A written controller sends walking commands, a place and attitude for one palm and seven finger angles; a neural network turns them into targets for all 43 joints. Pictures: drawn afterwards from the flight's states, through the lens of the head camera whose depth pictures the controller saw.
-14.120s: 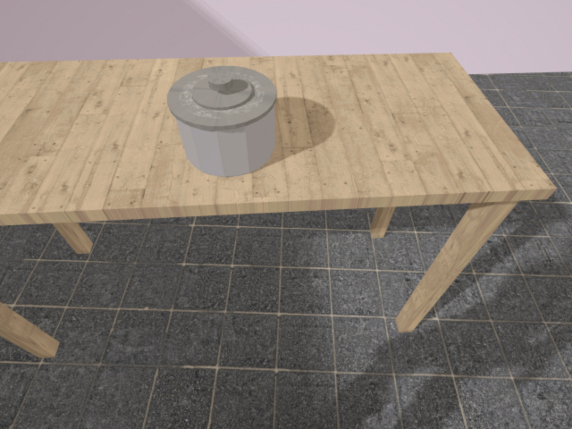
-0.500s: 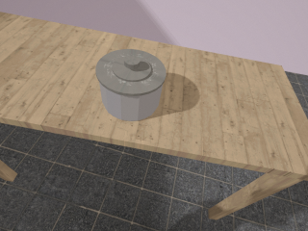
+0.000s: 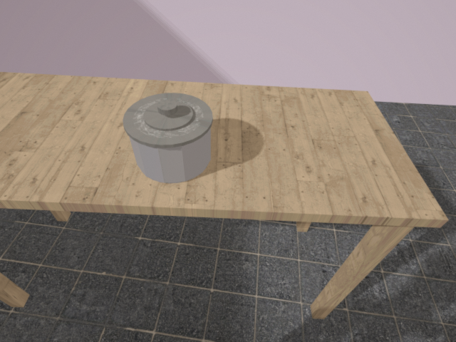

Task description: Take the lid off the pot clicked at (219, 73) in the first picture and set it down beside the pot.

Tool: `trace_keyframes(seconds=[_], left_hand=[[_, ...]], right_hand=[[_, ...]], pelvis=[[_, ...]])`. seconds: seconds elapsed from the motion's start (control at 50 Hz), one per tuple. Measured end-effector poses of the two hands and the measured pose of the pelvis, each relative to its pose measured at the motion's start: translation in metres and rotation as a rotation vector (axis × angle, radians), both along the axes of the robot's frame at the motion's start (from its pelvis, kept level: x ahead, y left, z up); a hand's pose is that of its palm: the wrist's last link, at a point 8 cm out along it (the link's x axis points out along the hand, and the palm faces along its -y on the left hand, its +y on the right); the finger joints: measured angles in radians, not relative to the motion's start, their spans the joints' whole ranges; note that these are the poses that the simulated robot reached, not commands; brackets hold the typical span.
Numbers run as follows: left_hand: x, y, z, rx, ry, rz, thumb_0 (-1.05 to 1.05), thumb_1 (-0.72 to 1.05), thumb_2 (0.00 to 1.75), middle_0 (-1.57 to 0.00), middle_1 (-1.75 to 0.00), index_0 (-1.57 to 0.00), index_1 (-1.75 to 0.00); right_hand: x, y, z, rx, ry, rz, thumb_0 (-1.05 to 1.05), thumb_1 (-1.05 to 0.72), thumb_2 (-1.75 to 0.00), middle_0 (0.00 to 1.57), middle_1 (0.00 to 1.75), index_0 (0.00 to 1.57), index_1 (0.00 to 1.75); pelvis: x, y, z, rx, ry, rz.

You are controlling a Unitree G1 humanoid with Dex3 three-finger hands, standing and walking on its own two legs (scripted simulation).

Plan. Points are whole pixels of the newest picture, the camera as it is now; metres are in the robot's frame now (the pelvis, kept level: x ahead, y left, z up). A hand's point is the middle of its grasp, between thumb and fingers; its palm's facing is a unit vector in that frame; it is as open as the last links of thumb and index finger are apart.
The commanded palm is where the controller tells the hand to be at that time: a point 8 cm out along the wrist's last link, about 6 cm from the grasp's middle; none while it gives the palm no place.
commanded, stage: come to a stop and stand still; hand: left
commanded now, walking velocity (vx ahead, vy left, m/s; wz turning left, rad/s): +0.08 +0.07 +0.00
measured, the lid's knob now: (167, 107) +0.53 +0.16 +0.15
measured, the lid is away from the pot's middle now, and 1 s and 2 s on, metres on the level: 0.00 0.00 0.00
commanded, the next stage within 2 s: look again from close up in 0.66 s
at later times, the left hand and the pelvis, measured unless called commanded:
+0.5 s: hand out of the picture +0.04 +0.19 -0.20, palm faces +0.07 -0.98 -0.16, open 7.4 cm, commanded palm none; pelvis +0.05 +0.02 -0.02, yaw +0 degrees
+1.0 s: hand out of the picture +0.05 +0.21 -0.19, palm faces +0.02 -0.97 -0.24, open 7.4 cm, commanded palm none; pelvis +0.01 +0.03 -0.02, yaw +0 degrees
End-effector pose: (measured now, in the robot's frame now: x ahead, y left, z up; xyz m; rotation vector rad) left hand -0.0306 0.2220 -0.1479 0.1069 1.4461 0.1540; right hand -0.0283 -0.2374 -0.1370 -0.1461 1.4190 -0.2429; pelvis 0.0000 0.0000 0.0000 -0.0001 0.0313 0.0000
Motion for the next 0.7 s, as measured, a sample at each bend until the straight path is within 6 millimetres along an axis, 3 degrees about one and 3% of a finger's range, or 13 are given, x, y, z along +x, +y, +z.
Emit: trace_keyframes(seconds=[0.1, 0.18, 0.26, 0.36, 0.46, 0.58, 0.7], left_hand=[[-0.018, -0.022, -0.002, -0.006, 0.037, 0.031, 0.01, 0.91, 0.90, -0.20, -0.30, -0.20, -0.30], [-0.011, -0.030, -0.003, -0.021, 0.021, 0.041, 0.01, 0.91, 0.90, -0.20, -0.30, -0.20, -0.30], [0.007, -0.029, -0.008, -0.032, -0.008, 0.048, 0.01, 0.91, 0.90, -0.21, -0.30, -0.21, -0.30], [0.030, -0.014, -0.023, -0.044, -0.013, 0.055, 0.01, 0.91, 0.90, -0.21, -0.30, -0.21, -0.30], [0.055, 0.006, -0.024, -0.021, -0.013, 0.034, 0.01, 0.91, 0.90, -0.20, -0.30, -0.20, -0.30], [0.079, 0.027, -0.016, 0.031, -0.044, -0.002, 0.01, 0.91, 0.90, -0.20, -0.30, -0.20, -0.30], [0.089, 0.040, -0.010, 0.071, -0.084, -0.010, 0.01, 0.91, 0.90, -0.20, -0.30, -0.20, -0.30]], right_hand=[[-0.021, -0.004, -0.007, 0.034, 0.069, -0.010, 0.01, -0.91, -0.90, 0.20, 0.29, 0.20, 0.30], [-0.017, 0.001, -0.008, 0.052, 0.078, -0.014, 0.01, -0.91, -0.90, 0.20, 0.29, 0.20, 0.30], [0.006, 0.012, -0.011, 0.056, 0.071, 0.010, 0.01, -0.91, -0.90, 0.20, 0.29, 0.20, 0.30], [0.054, 0.035, -0.019, 0.046, 0.001, 0.052, 0.01, -0.92, -0.90, 0.20, 0.29, 0.20, 0.30], [0.085, 0.036, -0.014, 0.005, -0.058, 0.053, 0.03, -0.96, -0.90, 0.21, 0.30, 0.20, 0.30], [0.106, 0.038, -0.014, 0.014, -0.092, 0.056, 0.01, -0.95, -0.90, 0.20, 0.29, 0.20, 0.30], [0.112, 0.038, -0.017, 0.027, -0.111, 0.061, 0.01, -0.93, -0.90, 0.20, 0.29, 0.20, 0.30]], pelvis=[[0.001, -0.009, -0.003, 0.011, -0.012, 0.000], [0.011, -0.010, -0.003, 0.005, -0.012, 0.006], [0.022, -0.004, -0.007, 0.003, -0.013, 0.018], [0.038, 0.012, -0.017, 0.009, -0.020, 0.025], [0.050, 0.022, -0.016, 0.021, -0.013, -0.001], [0.052, 0.025, -0.014, 0.021, 0.005, -0.007], [0.050, 0.025, -0.014, 0.020, -0.006, -0.004]])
